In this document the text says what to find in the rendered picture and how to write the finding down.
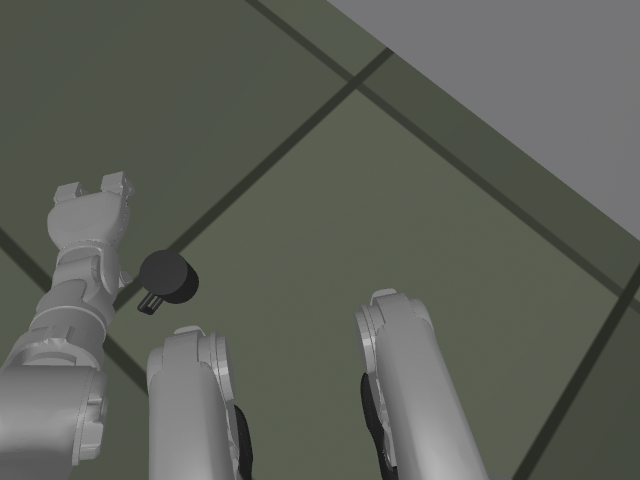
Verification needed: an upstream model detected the left robot arm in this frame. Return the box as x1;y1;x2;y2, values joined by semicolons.
0;241;119;480

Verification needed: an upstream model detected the left robot hand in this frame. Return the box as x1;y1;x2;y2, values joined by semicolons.
47;171;135;288

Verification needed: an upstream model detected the right robot foot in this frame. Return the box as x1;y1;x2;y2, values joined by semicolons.
360;373;399;480

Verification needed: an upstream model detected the mug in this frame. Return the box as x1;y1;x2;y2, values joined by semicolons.
137;250;199;315

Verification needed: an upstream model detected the left robot foot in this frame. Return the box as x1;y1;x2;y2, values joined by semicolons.
234;405;253;480

